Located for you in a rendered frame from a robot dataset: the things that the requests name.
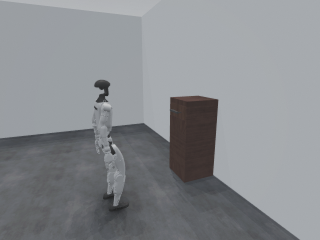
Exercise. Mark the robot right shin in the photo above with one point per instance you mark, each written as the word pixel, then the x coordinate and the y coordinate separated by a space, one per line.
pixel 118 188

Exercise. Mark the left robot upper arm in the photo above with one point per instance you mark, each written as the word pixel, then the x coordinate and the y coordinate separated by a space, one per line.
pixel 93 116

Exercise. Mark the robot right hand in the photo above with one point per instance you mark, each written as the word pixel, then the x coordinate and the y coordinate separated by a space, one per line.
pixel 107 159

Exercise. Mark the right robot thigh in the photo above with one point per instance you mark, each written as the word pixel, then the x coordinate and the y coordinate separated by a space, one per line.
pixel 119 160

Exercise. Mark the handle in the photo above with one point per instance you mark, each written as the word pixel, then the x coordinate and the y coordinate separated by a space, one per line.
pixel 174 111

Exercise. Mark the robot left hand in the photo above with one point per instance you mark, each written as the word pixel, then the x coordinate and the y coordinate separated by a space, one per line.
pixel 97 148

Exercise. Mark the cabinet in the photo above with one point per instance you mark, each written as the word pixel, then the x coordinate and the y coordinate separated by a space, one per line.
pixel 192 141

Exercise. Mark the robot left forearm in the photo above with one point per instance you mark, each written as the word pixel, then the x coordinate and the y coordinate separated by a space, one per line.
pixel 97 133

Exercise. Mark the robot right forearm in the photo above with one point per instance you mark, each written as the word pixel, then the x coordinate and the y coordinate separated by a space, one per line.
pixel 104 139

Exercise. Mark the drawer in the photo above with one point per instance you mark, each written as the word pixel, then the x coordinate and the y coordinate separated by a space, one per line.
pixel 178 108

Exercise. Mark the right robot upper arm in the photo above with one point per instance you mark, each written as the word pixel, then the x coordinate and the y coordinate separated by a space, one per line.
pixel 105 111

